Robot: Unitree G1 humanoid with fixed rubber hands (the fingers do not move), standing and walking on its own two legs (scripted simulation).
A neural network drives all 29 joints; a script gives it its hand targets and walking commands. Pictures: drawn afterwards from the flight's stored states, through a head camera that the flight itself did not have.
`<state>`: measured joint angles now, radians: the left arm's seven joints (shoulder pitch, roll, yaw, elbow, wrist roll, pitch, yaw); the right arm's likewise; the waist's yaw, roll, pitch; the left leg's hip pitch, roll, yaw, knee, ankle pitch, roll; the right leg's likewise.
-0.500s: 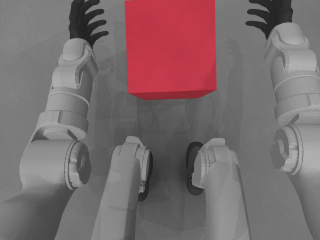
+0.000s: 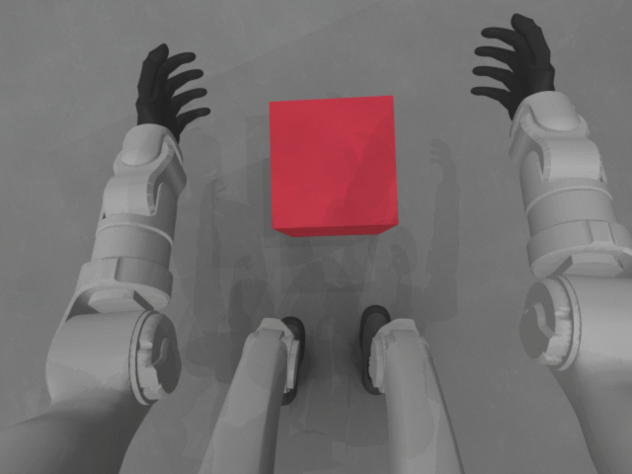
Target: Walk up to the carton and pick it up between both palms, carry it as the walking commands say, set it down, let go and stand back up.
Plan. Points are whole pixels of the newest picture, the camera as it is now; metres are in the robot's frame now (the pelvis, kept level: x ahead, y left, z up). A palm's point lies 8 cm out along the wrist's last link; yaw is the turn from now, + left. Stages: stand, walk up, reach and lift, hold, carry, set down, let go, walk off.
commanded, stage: set down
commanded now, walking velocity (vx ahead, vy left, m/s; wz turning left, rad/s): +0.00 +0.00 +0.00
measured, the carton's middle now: (333, 179) +0.51 +0.01 -0.47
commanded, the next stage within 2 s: let go in 0.24 s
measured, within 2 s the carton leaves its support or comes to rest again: neither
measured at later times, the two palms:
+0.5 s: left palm (126, 154) +0.45 +0.20 -0.03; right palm (565, 139) +0.47 -0.21 -0.04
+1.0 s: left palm out of the picture +0.28 +0.23 +0.09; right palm out of the picture +0.28 -0.22 +0.07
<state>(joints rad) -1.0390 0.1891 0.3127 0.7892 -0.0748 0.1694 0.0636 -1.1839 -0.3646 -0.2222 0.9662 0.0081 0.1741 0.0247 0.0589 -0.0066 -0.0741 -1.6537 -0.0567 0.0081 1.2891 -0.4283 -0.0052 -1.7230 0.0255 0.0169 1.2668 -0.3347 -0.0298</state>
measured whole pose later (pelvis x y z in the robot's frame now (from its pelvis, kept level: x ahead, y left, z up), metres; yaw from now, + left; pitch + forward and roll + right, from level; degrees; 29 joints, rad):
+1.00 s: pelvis +0.09 +0.01 +0.16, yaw -2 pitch +9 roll +0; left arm 0.15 0.18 0.05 0.46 -0.02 0.01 -0.06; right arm 0.09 -0.20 -0.08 0.50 -0.03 0.02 0.03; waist 0.02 0.04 0.01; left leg -0.38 -0.04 -0.04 0.52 -0.30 0.02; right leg -0.43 0.03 0.01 0.50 -0.22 -0.02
